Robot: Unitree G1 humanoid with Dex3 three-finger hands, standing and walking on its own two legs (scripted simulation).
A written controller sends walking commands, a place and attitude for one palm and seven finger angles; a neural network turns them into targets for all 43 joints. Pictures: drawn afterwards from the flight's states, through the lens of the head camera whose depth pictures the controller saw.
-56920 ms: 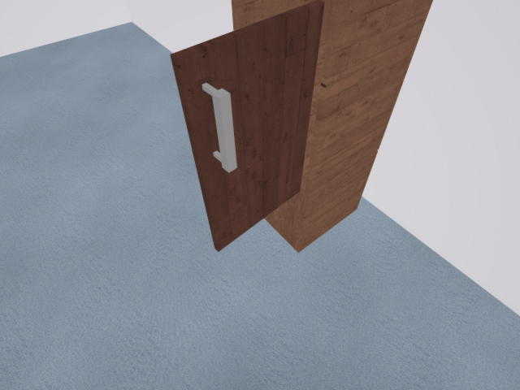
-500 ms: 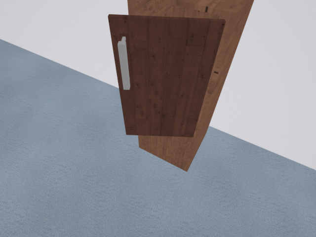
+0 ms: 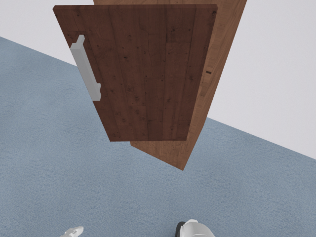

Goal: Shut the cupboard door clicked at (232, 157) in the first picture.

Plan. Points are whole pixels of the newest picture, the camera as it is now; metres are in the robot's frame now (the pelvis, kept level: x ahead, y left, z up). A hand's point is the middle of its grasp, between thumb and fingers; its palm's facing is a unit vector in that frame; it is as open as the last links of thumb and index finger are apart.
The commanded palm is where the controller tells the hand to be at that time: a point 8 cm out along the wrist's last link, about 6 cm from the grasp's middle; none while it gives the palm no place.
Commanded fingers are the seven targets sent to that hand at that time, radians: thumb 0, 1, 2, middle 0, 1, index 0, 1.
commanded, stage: shuffle to correct the standing spot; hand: left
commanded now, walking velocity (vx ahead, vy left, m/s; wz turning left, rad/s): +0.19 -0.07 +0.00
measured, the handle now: (89, 70) +0.50 +0.21 +0.13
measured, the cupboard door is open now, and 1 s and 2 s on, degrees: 28 28 28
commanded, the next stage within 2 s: come to a stop and stand still in 0.08 s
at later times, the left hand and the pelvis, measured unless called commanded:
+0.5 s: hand out of the picture +0.10 +0.15 -0.15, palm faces +0.09 -0.98 -0.17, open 7.3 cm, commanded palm none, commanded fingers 0.00 0.90 0.90 -0.20 -0.30 -0.20 -0.30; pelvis +0.11 -0.02 +0.02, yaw +1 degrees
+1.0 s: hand (90, 224) +0.16 +0.20 -0.14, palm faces -0.02 -0.97 -0.25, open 7.4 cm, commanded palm none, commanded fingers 0.00 0.90 0.90 -0.20 -0.30 -0.20 -0.30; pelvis +0.06 +0.01 +0.01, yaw -3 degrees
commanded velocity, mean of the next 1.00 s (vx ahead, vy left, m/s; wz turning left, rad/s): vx -0.06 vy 0.01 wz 0.00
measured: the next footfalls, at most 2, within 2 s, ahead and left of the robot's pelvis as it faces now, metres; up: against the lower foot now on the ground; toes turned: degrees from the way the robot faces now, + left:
left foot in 0.30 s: +0.11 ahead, +0.11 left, +0.00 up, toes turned +0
